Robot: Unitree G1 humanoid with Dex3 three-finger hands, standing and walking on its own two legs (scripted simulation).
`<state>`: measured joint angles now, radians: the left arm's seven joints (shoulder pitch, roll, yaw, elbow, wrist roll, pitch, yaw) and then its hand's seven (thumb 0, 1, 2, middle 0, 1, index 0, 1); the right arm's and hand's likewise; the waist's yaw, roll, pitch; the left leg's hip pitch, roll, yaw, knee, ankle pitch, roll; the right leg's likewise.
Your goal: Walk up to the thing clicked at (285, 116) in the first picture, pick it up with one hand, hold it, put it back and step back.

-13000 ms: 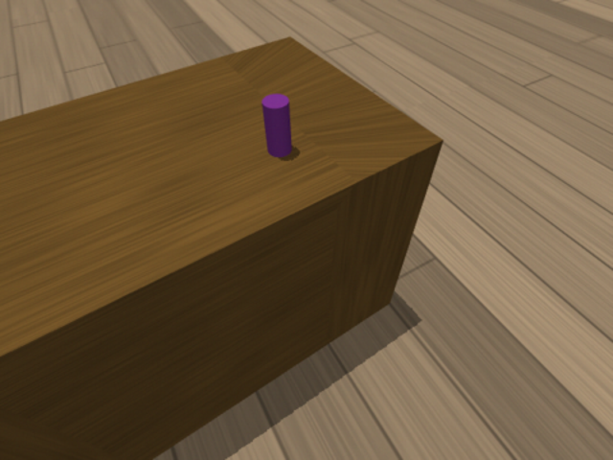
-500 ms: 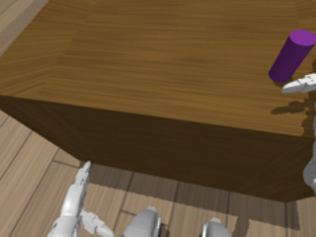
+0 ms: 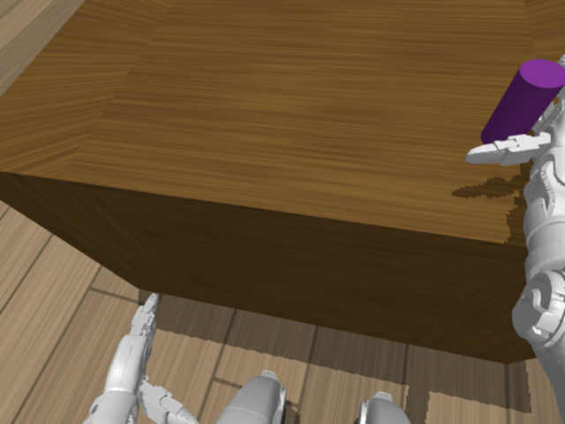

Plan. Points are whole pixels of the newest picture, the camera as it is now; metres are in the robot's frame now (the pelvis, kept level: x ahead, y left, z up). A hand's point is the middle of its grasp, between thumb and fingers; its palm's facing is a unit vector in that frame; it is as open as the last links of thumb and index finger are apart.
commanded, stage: close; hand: right
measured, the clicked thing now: (519, 109) +0.55 -0.21 +0.10
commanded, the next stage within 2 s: settle in 0.64 s
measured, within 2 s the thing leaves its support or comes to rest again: leaves its support in 0.90 s
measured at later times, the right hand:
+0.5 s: hand (512, 114) +0.53 -0.20 +0.10, palm faces +0.18 +0.98 +0.02, open 11.8 cm
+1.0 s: hand (517, 99) +0.54 -0.20 +0.12, palm faces +0.18 +0.98 +0.02, open 7.6 cm
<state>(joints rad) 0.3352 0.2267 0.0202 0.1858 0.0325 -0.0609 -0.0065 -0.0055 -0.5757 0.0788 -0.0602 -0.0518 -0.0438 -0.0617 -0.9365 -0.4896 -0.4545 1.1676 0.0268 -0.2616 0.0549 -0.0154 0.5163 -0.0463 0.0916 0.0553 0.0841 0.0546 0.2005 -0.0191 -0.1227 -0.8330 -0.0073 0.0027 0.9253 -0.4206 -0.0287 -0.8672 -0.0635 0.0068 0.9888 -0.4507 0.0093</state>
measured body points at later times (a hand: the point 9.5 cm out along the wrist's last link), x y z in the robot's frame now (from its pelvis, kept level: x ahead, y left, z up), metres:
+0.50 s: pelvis +0.01 +0.00 +0.00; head +0.11 -0.03 +0.44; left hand +0.15 +0.27 -0.02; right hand +0.52 -0.25 +0.10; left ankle +0.01 +0.14 -0.68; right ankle +0.01 -0.12 -0.68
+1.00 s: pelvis +0.00 +0.00 +0.00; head +0.11 -0.03 +0.44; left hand +0.15 +0.27 -0.02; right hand +0.52 -0.25 +0.12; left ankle +0.01 +0.14 -0.68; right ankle +0.01 -0.12 -0.68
